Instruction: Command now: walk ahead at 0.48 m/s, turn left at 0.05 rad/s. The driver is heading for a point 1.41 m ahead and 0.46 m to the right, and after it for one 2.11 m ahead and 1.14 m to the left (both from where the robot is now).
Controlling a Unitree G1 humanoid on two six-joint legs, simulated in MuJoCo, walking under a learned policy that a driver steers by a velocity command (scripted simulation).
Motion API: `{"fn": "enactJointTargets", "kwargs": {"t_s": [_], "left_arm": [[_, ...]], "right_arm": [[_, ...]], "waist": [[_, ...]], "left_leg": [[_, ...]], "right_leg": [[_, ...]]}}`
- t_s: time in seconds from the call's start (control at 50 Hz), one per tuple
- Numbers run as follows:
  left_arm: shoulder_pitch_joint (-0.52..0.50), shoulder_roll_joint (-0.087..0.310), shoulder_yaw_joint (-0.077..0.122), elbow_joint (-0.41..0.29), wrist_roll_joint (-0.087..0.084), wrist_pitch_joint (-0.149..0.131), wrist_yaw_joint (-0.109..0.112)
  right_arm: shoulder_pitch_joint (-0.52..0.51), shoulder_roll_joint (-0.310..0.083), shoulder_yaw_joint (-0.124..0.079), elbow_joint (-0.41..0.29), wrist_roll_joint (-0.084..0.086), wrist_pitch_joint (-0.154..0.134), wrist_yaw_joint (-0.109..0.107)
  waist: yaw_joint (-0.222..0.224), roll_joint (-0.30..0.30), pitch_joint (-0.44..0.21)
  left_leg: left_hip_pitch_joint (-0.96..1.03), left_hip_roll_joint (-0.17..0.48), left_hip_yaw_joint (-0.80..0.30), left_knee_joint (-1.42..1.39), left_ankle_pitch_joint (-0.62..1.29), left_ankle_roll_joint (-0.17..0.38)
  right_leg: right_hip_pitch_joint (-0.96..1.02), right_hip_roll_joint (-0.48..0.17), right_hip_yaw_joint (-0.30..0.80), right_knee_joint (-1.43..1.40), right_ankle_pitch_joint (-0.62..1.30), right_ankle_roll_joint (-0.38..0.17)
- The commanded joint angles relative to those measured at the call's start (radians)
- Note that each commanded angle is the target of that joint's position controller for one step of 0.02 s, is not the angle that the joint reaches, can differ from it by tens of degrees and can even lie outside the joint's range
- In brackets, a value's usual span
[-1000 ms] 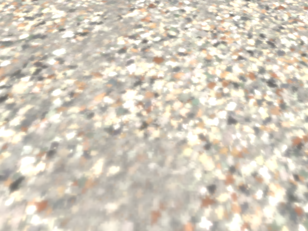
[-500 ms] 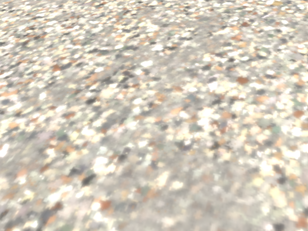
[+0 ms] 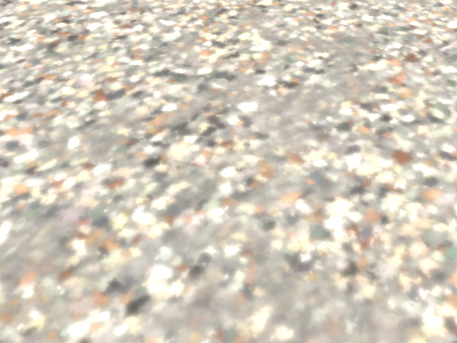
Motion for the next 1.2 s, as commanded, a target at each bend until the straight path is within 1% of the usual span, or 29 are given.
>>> {"fn": "enactJointTargets", "kwargs": {"t_s": [0.02, 0.08, 0.14, 0.24, 0.3, 0.32, 0.34, 0.36, 0.38, 0.4, 0.42, 0.44, 0.46, 0.5, 0.56, 0.62, 0.76, 0.82, 0.84, 0.86, 0.88, 0.9, 0.92, 0.94, 0.96, 0.98, 1.02, 1.08, 1.2], "left_arm": [[0.041, 0.058, 0.017, -0.035, 0.012, 0.012, -0.015], [-0.102, 0.055, 0.015, -0.079, 0.015, 0.016, -0.02], [-0.227, 0.036, 0.003, -0.118, 0.008, 0.01, -0.022], [-0.363, 0.042, -0.005, -0.163, 0.003, 0.005, -0.018], [-0.305, 0.064, 0.005, -0.15, 0.004, -0.004, -0.006], [-0.212, 0.082, 0.014, -0.121, 0.004, -0.009, 0.003], [-0.048, 0.102, 0.026, -0.065, 0.009, -0.018, 0.013], [0.126, 0.167, 0.046, -0.025, 0.032, -0.025, 0.027], [0.181, 0.279, 0.076, -0.016, 0.045, -0.023, 0.03], [0.114, 0.221, 0.067, -0.015, -0.007, -0.011, 0.019], [0.0, 0.176, 0.054, -0.028, -0.019, -0.01, 0.017], [-0.048, 0.115, 0.04, -0.03, -0.016, -0.016, 0.011], [-0.061, 0.092, 0.033, -0.02, -0.015, -0.022, 0.012], [-0.049, 0.068, 0.025, 0.008, -0.018, -0.033, 0.015], [-0.003, 0.111, 0.038, 0.032, -0.026, -0.042, 0.018], [0.043, 0.117, 0.043, 0.044, -0.026, -0.036, 0.018], [0.142, 0.131, 0.053, 0.053, -0.013, -0.025, 0.023], [0.099, 0.159, 0.064, 0.031, -0.006, -0.019, 0.033], [0.074, 0.17, 0.069, 0.021, -0.007, -0.019, 0.034], [0.059, 0.167, 0.069, 0.016, -0.011, -0.023, 0.029], [0.052, 0.122, 0.058, -0.01, -0.023, -0.03, 0.022], [0.136, 0.015, 0.037, -0.047, -0.054, -0.031, 0.023], [0.155, 0.088, 0.046, -0.036, -0.03, -0.017, 0.029], [0.103, 0.117, 0.054, -0.024, -0.015, -0.006, 0.026], [0.049, 0.101, 0.053, -0.03, -0.01, -0.004, 0.014], [0.027, 0.086, 0.053, -0.036, -0.004, 0.002, 0.006], [0.016, 0.069, 0.05, -0.043, 0.01, 0.027, -0.011], [-0.062, 0.056, 0.045, -0.081, 0.009, 0.044, -0.026], [-0.27, 0.033, 0.02, -0.164, 0.006, 0.041, -0.051]], "right_arm": [[0.067, -0.11, -0.025, -0.005, 0.014, -0.031, -0.004], [0.118, -0.105, -0.023, 0.031, 0.016, -0.034, -0.005], [0.155, -0.102, -0.019, 0.061, 0.016, -0.036, -0.004], [0.23, -0.126, -0.019, 0.117, 0.009, -0.034, -0.018], [0.207, -0.147, -0.022, 0.133, 0.001, -0.029, -0.029], [0.197, -0.159, -0.025, 0.138, -0.005, -0.026, -0.031], [0.186, -0.161, -0.025, 0.14, -0.004, -0.02, -0.031], [0.193, -0.134, -0.014, 0.119, 0.004, -0.021, -0.028], [0.325, -0.015, 0.008, 0.102, 0.04, -0.022, -0.015], [0.254, -0.128, -0.021, 0.112, 0.009, -0.023, -0.02], [0.164, -0.132, -0.026, 0.078, 0.005, -0.028, -0.016], [0.11, -0.116, -0.02, 0.066, 0.002, -0.036, -0.013], [0.094, -0.098, -0.019, 0.065, -0.005, -0.03, -0.01], [0.11, -0.066, -0.012, 0.065, -0.023, -0.005, -0.001], [0.045, -0.053, -0.007, 0.036, -0.026, 0.014, 0.007], [-0.111, -0.061, -0.005, -0.02, -0.019, 0.018, 0.006], [-0.32, -0.069, 0.003, -0.103, 0.0, 0.007, 0.003], [-0.27, -0.1, -0.006, -0.109, 0.004, -0.008, -0.001], [-0.2, -0.115, -0.013, -0.091, 0.004, -0.016, -0.006], [-0.075, -0.14, -0.026, -0.054, -0.002, -0.029, -0.016], [0.076, -0.209, -0.046, -0.036, -0.025, -0.043, -0.031], [0.143, -0.307, -0.068, -0.042, -0.045, -0.034, -0.039], [0.098, -0.267, -0.068, -0.04, -0.029, -0.015, -0.038], [0.02, -0.167, -0.044, -0.062, -0.022, -0.012, -0.033], [-0.029, -0.113, -0.031, -0.064, -0.016, -0.015, -0.028], [-0.035, -0.092, -0.024, -0.058, -0.016, -0.02, -0.028], [-0.006, -0.084, -0.022, -0.033, -0.007, -0.035, -0.029], [0.041, -0.097, -0.03, -0.01, 0.006, -0.056, -0.023], [0.093, -0.105, -0.035, 0.022, 0.0, -0.053, -0.021]], "waist": [[0.004, 0.106, -0.008], [-0.017, 0.094, 0.045], [-0.04, 0.088, 0.059], [-0.07, 0.079, 0.074], [-0.025, 0.089, 0.036], [0.015, 0.097, -0.018], [0.086, 0.076, -0.107], [0.143, 0.018, -0.224], [0.081, -0.223, -0.358], [0.079, -0.1, -0.326], [0.031, -0.066, -0.155], [0.018, -0.007, -0.086], [-0.011, -0.004, -0.041], [-0.053, -0.02, -0.036], [-0.059, -0.015, -0.014], [-0.024, -0.019, 0.034], [0.053, -0.045, 0.017], [0.012, -0.061, 0.001], [-0.021, -0.06, -0.022], [-0.078, -0.014, -0.081], [-0.135, 0.09, -0.203], [-0.11, 0.303, -0.325], [-0.076, 0.273, -0.306], [-0.057, 0.127, -0.158], [-0.047, 0.075, -0.079], [-0.036, 0.104, -0.049], [-0.02, 0.147, -0.034], [-0.016, 0.125, -0.034], [-0.046, 0.114, 0.022]], "left_leg": [[0.093, 0.251, -0.229, -0.243, 0.234, 0.125], [0.107, 0.237, -0.185, -0.284, 0.262, 0.131], [0.117, 0.211, -0.131, -0.278, 0.353, 0.116], [0.237, 0.255, -0.123, -0.257, 0.464, 0.104], [0.318, 0.273, -0.103, -0.13, 0.757, 0.081], [0.326, 0.264, -0.092, -0.011, 0.883, 0.068], [0.281, 0.229, -0.06, 0.185, 0.882, 0.05], [0.092, 0.187, -0.035, 0.462, 0.598, 0.036], [-0.285, -0.012, 0.002, 0.872, -0.15, -0.015], [-0.39, -0.01, -0.133, 0.962, -0.288, 0.0], [-0.44, 0.057, -0.129, 0.944, -0.194, 0.005], [-0.422, 0.094, -0.117, 0.885, -0.13, 0.003], [-0.383, 0.122, -0.112, 0.826, -0.107, -0.004], [-0.298, 0.138, -0.101, 0.745, -0.093, -0.035], [-0.322, 0.146, -0.072, 0.637, -0.056, -0.081], [-0.387, 0.153, -0.059, 0.468, 0.057, -0.119], [-0.369, 0.104, -0.064, 0.239, 0.161, -0.128], [-0.238, 0.084, -0.081, 0.15, 0.076, -0.101], [-0.131, 0.065, -0.073, 0.115, 0.041, -0.088], [0.04, 0.06, -0.071, 0.049, 0.045, -0.065], [0.254, 0.222, -0.228, 0.004, -0.086, -0.018], [0.516, 0.495, -0.624, -0.072, -0.209, 0.071], [0.444, 0.518, -0.798, -0.144, -0.339, 0.118], [0.312, 0.467, -0.649, -0.154, -0.372, 0.098], [0.204, 0.41, -0.493, -0.169, -0.239, 0.076], [0.147, 0.367, -0.377, -0.185, -0.107, 0.051], [0.101, 0.323, -0.243, -0.199, 0.066, 0.034], [0.125, 0.33, -0.144, -0.219, 0.223, 0.053], [0.134, 0.301, 0.038, -0.243, 0.292, 0.049]], "right_leg": [[-0.145, -0.041, 0.006, -0.014, 0.063, 0.019], [-0.249, -0.059, -0.013, -0.112, 0.169, 0.045], [-0.233, -0.041, -0.04, -0.288, 0.274, 0.052], [-0.183, 0.004, -0.066, -0.477, 0.31, 0.009], [-0.066, 0.058, -0.083, -0.532, 0.195, -0.041], [0.044, 0.092, -0.092, -0.549, 0.15, -0.06], [0.241, 0.112, -0.1, -0.611, 0.174, -0.086], [0.508, -0.048, 0.07, -0.621, 0.099, -0.134], [0.793, -0.359, 0.594, -0.7, 0.016, -0.287], [0.728, -0.326, 0.727, -0.81, -0.003, -0.286], [0.586, -0.288, 0.544, -0.819, 0.015, -0.259], [0.471, -0.244, 0.445, -0.848, 0.121, -0.238], [0.387, -0.194, 0.367, -0.865, 0.212, -0.21], [0.293, -0.138, 0.282, -0.894, 0.313, -0.187], [0.246, -0.109, 0.239, -0.933, 0.328, -0.207], [0.238, -0.085, 0.234, -0.964, 0.273, -0.198], [0.354, -0.08, 0.267, -0.859, 0.406, -0.161], [0.354, -0.095, 0.311, -0.78, 0.461, -0.126], [0.329, -0.087, 0.318, -0.723, 0.497, -0.11], [0.29, -0.035, 0.288, -0.576, 0.521, -0.089], [0.185, 0.042, 0.22, -0.323, 0.387, -0.062], [-0.113, 0.189, 0.092, -0.038, -0.16, -0.024], [-0.226, 0.142, 0.087, 0.095, -0.24, -0.034], [-0.241, 0.08, 0.103, 0.13, -0.145, -0.039], [-0.219, 0.046, 0.094, 0.098, -0.067, -0.031], [-0.192, 0.022, 0.086, 0.065, -0.031, -0.021], [-0.162, 0.008, 0.069, 0.053, 0.006, -0.001], [-0.229, -0.005, 0.057, 0.044, 0.074, 0.015], [-0.245, -0.013, -0.007, -0.237, 0.266, 0.027]]}}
